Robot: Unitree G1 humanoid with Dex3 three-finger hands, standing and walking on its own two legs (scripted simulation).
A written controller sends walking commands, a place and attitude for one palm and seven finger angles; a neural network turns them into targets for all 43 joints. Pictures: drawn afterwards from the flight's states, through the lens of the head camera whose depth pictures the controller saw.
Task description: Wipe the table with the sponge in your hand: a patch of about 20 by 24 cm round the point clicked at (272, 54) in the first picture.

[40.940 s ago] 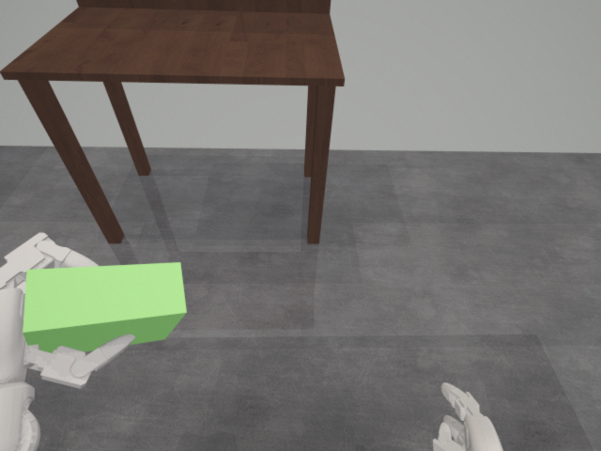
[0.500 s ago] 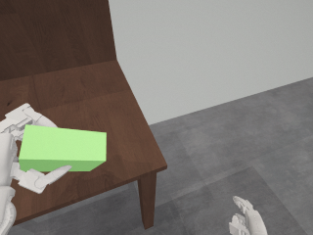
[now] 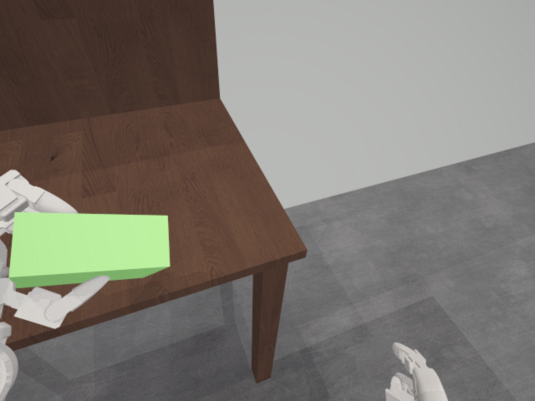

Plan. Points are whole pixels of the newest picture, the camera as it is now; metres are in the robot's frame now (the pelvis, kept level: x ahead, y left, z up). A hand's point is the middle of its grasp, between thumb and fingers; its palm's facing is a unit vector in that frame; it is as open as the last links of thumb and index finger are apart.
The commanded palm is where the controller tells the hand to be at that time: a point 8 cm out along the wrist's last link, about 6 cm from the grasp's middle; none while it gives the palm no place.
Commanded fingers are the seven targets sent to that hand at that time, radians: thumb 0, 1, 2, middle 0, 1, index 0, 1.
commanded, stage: step back with the hand held close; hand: left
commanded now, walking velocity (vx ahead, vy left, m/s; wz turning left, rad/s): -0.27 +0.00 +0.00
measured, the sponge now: (114, 251) +0.23 +0.19 +0.18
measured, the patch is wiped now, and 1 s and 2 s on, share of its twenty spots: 1.00 1.00 1.00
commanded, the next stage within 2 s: stop stepping back and stand still in 0.68 s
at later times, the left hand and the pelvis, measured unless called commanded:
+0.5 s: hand out of the picture +0.14 +0.27 +0.22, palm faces +0.38 -0.83 -0.41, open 9.8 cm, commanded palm +0.09 +0.30 +0.24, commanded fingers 0.00 0.10 1.30 -1.20 -1.60 -1.20 -1.60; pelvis -0.08 +0.03 +0.00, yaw -1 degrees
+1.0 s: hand out of the picture +0.02 +0.32 +0.23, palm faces +0.26 -0.88 -0.40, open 9.8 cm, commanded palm -0.02 +0.36 +0.24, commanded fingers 0.00 0.10 1.30 -1.20 -1.60 -1.20 -1.60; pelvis -0.21 +0.10 +0.03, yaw -6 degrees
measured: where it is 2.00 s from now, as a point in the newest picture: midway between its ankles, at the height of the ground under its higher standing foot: outside the picture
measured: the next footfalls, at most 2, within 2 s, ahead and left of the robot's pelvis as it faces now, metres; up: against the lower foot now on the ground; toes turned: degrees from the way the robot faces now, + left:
right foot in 0.18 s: +0.00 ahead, -0.14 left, +0.00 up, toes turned +2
right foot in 0.56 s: -0.11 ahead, -0.11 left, +0.00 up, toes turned -3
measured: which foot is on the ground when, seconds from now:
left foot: down 0.00-0.56, up 0.58-0.74, down 0.76-1.00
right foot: down 0.00-0.04, up 0.06-0.16, down 0.18-0.38, up 0.40-0.54, down 0.56-0.78, up 0.80-1.00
